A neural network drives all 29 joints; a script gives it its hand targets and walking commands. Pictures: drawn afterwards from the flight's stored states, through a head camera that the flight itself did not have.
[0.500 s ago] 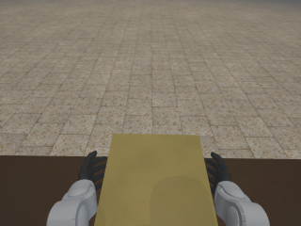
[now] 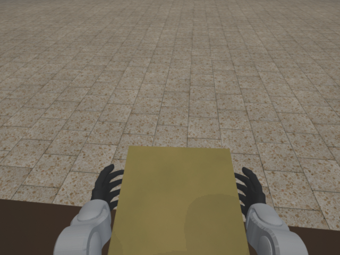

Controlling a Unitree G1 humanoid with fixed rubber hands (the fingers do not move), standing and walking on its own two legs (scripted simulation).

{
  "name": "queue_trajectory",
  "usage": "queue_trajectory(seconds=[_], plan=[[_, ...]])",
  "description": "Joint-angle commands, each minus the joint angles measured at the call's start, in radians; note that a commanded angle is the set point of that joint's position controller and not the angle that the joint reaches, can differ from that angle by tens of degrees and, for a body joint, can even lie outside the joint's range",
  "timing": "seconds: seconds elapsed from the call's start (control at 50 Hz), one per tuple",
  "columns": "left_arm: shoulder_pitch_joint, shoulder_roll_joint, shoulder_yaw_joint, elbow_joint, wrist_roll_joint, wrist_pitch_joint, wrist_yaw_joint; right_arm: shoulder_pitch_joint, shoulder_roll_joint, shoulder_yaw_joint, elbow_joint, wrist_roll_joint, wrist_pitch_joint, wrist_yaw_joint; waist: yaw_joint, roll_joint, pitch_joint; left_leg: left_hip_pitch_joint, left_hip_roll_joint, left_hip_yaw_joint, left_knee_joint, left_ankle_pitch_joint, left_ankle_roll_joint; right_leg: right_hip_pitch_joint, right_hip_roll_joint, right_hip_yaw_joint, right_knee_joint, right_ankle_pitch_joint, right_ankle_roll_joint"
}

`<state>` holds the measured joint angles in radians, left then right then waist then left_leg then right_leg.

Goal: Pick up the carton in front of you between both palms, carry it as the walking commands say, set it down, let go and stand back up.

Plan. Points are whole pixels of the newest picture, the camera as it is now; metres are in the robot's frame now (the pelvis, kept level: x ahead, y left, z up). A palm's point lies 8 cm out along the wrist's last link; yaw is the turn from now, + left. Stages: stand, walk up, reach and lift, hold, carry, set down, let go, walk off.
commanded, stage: carry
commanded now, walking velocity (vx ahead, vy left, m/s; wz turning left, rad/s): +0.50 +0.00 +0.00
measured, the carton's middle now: (176, 216) +0.23 +0.00 +0.02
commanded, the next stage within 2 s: none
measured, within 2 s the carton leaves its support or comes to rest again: neither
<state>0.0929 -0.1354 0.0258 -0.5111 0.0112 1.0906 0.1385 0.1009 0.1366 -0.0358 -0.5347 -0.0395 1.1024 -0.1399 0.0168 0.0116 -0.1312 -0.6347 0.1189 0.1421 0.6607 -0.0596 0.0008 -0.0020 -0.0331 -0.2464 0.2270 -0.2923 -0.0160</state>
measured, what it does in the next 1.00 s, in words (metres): walks ahead: left foot, then right foot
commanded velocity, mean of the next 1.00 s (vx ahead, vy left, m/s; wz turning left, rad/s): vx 0.50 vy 0.00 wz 0.00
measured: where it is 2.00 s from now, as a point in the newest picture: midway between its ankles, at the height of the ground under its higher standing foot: (166, 136)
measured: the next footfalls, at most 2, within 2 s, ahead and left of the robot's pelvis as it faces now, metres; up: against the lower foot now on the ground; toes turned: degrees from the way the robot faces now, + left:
left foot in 0.12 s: +0.28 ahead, +0.11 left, +0.00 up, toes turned +9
right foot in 0.62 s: +0.57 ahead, -0.06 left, +0.00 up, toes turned -8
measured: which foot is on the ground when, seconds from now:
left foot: up 0.00-0.10, down 0.12-0.64, up 0.66-1.00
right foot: down 0.00-0.12, up 0.14-0.60, down 0.62-1.00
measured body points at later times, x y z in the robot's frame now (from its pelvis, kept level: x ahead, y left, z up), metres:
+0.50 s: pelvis +0.32 +0.04 -0.01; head +0.35 +0.05 +0.44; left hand +0.66 +0.19 +0.08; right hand +0.65 -0.12 +0.09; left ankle +0.24 +0.10 -0.74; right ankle +0.43 -0.10 -0.69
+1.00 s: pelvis +0.66 +0.03 -0.03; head +0.71 +0.03 +0.42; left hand +0.99 +0.19 +0.07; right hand +1.00 -0.12 +0.06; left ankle +0.82 +0.15 -0.74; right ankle +0.53 -0.05 -0.74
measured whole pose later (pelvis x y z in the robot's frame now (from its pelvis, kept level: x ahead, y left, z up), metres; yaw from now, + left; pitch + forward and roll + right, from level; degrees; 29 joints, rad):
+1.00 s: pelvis +0.66 +0.03 -0.03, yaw -1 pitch +6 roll -2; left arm -0.35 -0.17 0.18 -0.20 0.01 0.92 0.17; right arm -0.31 0.14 -0.25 -0.25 -0.03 0.93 -0.20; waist 0.09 0.04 -0.01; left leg -0.61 0.06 0.04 0.51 0.17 0.04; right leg -0.15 0.03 -0.12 0.54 -0.49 -0.04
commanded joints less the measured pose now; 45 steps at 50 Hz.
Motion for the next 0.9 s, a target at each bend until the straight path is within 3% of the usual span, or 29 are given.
queue_trajectory(seconds=[0.0,0.06,0.08,0.1,0.12,0.14,0.16,0.18,0.2,0.22,0.24,0.3,0.38,0.46,0.52,0.54,0.56,0.58,0.6,0.62,0.64,0.66,0.68,0.7,0.74,0.8,0.84,0.86,0.88], plan=[[-0.392,-0.564,-0.507,-0.081,-0.156,-0.006,-0.016,-0.423,0.588,0.541,-0.085,0.171,-0.012,-0.001,0.016,-0.164,0.043,-0.014,-0.038,0.044,-0.064,0.035,0.026,0.025,-0.211,0.086,-0.049,0.312,-0.103],[-0.488,-0.512,-0.472,-0.053,-0.152,-0.004,0.028,-0.491,0.521,0.476,-0.042,0.172,-0.011,-0.033,-0.008,-0.168,0.012,0.149,-0.077,0.073,-0.079,-0.021,0.064,0.019,-0.210,0.061,0.094,0.495,-0.087],[-0.524,-0.500,-0.468,-0.047,-0.156,-0.005,0.041,-0.506,0.506,0.452,-0.013,0.172,-0.015,-0.043,-0.045,-0.141,-0.043,0.304,-0.118,0.115,-0.112,-0.051,0.067,-0.017,-0.185,0.016,0.238,0.585,-0.065],[-0.556,-0.486,-0.462,-0.041,-0.157,-0.005,0.053,-0.501,0.487,0.427,0.025,0.171,-0.020,-0.053,-0.080,-0.055,-0.131,0.515,-0.149,0.121,-0.134,-0.119,0.059,-0.088,-0.125,-0.008,0.471,0.553,-0.041],[-0.580,-0.482,-0.449,-0.027,-0.150,-0.005,0.065,-0.523,0.466,0.405,0.038,0.169,-0.022,-0.061,-0.098,0.109,-0.221,0.697,0.056,-0.215,-0.213,-0.336,0.097,-0.279,-0.068,0.018,0.756,0.319,-0.005],[-0.588,-0.492,-0.438,-0.016,-0.155,-0.007,0.072,-0.563,0.467,0.405,0.058,0.177,-0.030,-0.064,-0.072,0.352,-0.287,0.873,0.277,-0.687,-0.381,-0.390,0.218,-0.584,0.079,0.115,1.024,-0.172,0.028],[-0.633,-0.508,-0.433,0.008,-0.156,-0.012,0.076,-0.590,0.499,0.406,0.066,0.195,-0.039,-0.064,-0.068,0.319,-0.279,0.839,0.276,-0.693,-0.413,-0.292,0.232,-0.648,0.042,0.235,1.163,-0.195,-0.003],[-0.682,-0.553,-0.426,0.037,-0.155,-0.021,0.076,-0.643,0.541,0.416,0.083,0.205,-0.049,-0.059,-0.069,0.239,-0.274,0.798,0.258,-0.589,-0.361,-0.146,0.229,-0.682,-0.003,0.261,1.210,-0.156,-0.028],[-0.722,-0.581,-0.419,0.063,-0.149,-0.034,0.074,-0.691,0.582,0.427,0.104,0.210,-0.061,-0.051,-0.068,0.105,-0.276,0.752,0.234,-0.503,-0.324,-0.068,0.208,-0.689,-0.037,0.273,1.188,-0.108,-0.042],[-0.749,-0.609,-0.413,0.099,-0.135,-0.048,0.070,-0.745,0.619,0.442,0.117,0.214,-0.077,-0.041,-0.062,0.052,-0.262,0.689,0.210,-0.428,-0.322,-0.025,0.192,-0.686,-0.059,0.275,1.138,-0.063,-0.046],[-0.777,-0.630,-0.407,0.135,-0.120,-0.062,0.066,-0.805,0.645,0.451,0.134,0.216,-0.091,-0.033,-0.049,0.055,-0.269,0.647,0.190,-0.367,-0.337,-0.047,0.178,-0.662,-0.069,0.271,1.096,-0.034,-0.046],[-0.842,-0.658,-0.384,0.232,-0.087,-0.098,0.063,-0.920,0.665,0.459,0.204,0.221,-0.124,-0.022,-0.042,0.065,-0.261,0.612,0.168,-0.280,-0.356,-0.049,0.198,-0.684,-0.063,0.231,1.012,0.017,-0.037],[-0.929,-0.645,-0.363,0.317,-0.069,-0.129,0.069,-0.972,0.653,0.422,0.313,0.186,-0.152,-0.036,-0.060,0.074,-0.223,0.676,0.140,-0.194,-0.339,0.109,0.217,-0.779,-0.065,0.187,0.818,0.087,-0.024],[-0.975,-0.669,-0.353,0.372,-0.082,-0.134,0.061,-0.983,0.666,0.384,0.383,0.153,-0.158,-0.048,-0.088,0.068,-0.162,0.703,0.087,-0.127,-0.312,0.251,0.198,-0.746,-0.029,0.141,0.537,0.188,-0.028],[-0.977,-0.676,-0.347,0.377,-0.083,-0.126,0.056,-0.976,0.683,0.379,0.399,0.149,-0.152,-0.050,-0.080,0.116,-0.138,0.670,0.053,-0.064,-0.297,0.323,0.158,-0.588,0.019,0.072,0.349,0.268,-0.048],[-0.972,-0.684,-0.347,0.377,-0.084,-0.122,0.054,-0.976,0.694,0.383,0.402,0.146,-0.148,-0.050,-0.049,0.132,-0.164,0.666,0.068,-0.044,-0.241,0.448,0.143,-0.508,0.017,0.072,0.378,0.330,-0.068],[-0.955,-0.685,-0.347,0.380,-0.087,-0.119,0.051,-0.968,0.702,0.387,0.400,0.145,-0.145,-0.050,-0.013,0.135,-0.200,0.681,0.063,-0.016,-0.140,0.566,0.121,-0.432,0.039,0.058,0.360,0.293,-0.075],[-0.942,-0.689,-0.350,0.388,-0.086,-0.118,0.048,-0.955,0.707,0.392,0.399,0.141,-0.140,-0.050,0.026,0.099,-0.253,0.650,0.035,0.034,0.027,0.616,0.088,-0.278,0.082,0.022,0.294,0.277,-0.077],[-0.906,-0.697,-0.349,0.398,-0.086,-0.118,0.044,-0.967,0.708,0.397,0.386,0.134,-0.137,-0.051,0.077,0.013,-0.311,0.506,-0.002,0.030,0.249,0.429,0.063,-0.061,0.035,0.085,0.275,0.272,-0.081],[-0.919,-0.680,-0.350,0.387,-0.087,-0.122,0.044,-0.970,0.725,0.400,0.377,0.130,-0.133,-0.048,0.063,-0.227,-0.415,0.172,-0.096,-0.010,0.544,0.050,0.035,0.245,-0.235,0.525,0.319,0.326,-0.218],[-0.910,-0.714,-0.364,0.399,-0.102,-0.127,0.040,-0.950,0.728,0.394,0.360,0.125,-0.134,-0.046,0.076,-0.352,-0.409,-0.074,-0.211,-0.097,0.709,-0.445,0.030,0.325,-0.305,0.796,0.188,0.309,-0.311],[-0.942,-0.742,-0.390,0.361,-0.127,-0.133,0.030,-0.963,0.742,0.381,0.355,0.118,-0.140,-0.046,0.075,-0.272,-0.371,-0.174,-0.145,-0.173,0.756,-0.454,0.054,0.318,-0.307,0.742,0.206,0.345,-0.311],[-0.981,-0.783,-0.427,0.330,-0.158,-0.142,0.018,-0.986,0.753,0.373,0.339,0.116,-0.148,-0.043,0.082,-0.138,-0.345,-0.180,-0.117,-0.191,0.710,-0.415,0.059,0.260,-0.295,0.681,0.208,0.413,-0.290],[-1.023,-0.809,-0.464,0.290,-0.186,-0.154,0.007,-0.998,0.759,0.374,0.328,0.115,-0.158,-0.041,0.062,-0.063,-0.309,-0.157,-0.083,-0.194,0.621,-0.374,0.059,0.180,-0.286,0.609,0.205,0.439,-0.260],[-1.065,-0.832,-0.505,0.244,-0.211,-0.179,-0.003,-0.992,0.761,0.377,0.329,0.107,-0.179,-0.038,0.037,-0.052,-0.315,-0.057,-0.058,-0.187,0.456,-0.335,0.044,0.083,-0.256,0.516,0.164,0.365,-0.223],[-1.021,-0.793,-0.517,0.205,-0.217,-0.199,0.000,-0.943,0.755,0.400,0.314,0.117,-0.204,-0.040,0.048,-0.096,-0.304,-0.044,-0.077,-0.127,0.256,-0.295,0.025,0.080,-0.239,0.423,0.150,0.435,-0.230],[-0.961,-0.749,-0.504,0.200,-0.206,-0.202,0.007,-0.916,0.722,0.410,0.278,0.115,-0.209,-0.045,0.072,-0.112,-0.292,-0.120,-0.061,-0.131,0.192,-0.047,0.019,0.170,-0.187,0.353,0.193,0.540,-0.201],[-0.932,-0.728,-0.495,0.212,-0.192,-0.201,0.014,-0.910,0.701,0.411,0.267,0.117,-0.207,-0.047,0.082,-0.115,-0.281,-0.130,-0.067,-0.114,0.119,0.017,0.018,0.190,-0.163,0.329,0.206,0.542,-0.185],[-0.901,-0.704,-0.485,0.216,-0.179,-0.198,0.021,-0.896,0.676,0.410,0.262,0.118,-0.204,-0.050,0.086,-0.096,-0.249,-0.108,-0.068,-0.113,0.003,0.112,0.012,0.168,-0.132,0.297,0.224,0.449,-0.168]])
